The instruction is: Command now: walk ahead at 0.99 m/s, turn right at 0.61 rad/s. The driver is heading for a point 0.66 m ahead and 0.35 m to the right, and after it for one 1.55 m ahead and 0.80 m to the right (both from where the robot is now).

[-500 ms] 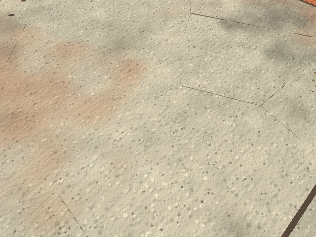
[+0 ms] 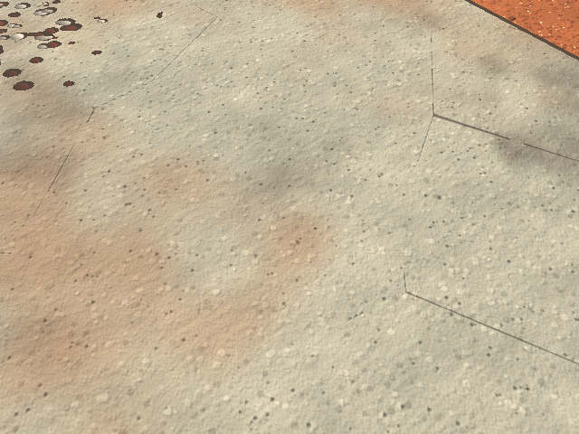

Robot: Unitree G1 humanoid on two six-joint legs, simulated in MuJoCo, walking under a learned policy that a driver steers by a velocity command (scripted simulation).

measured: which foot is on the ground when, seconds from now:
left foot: down 0.00-0.28, up 0.30-0.68, down 0.70-1.00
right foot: up 0.00-0.26, down 0.28-0.70, up 0.72-1.00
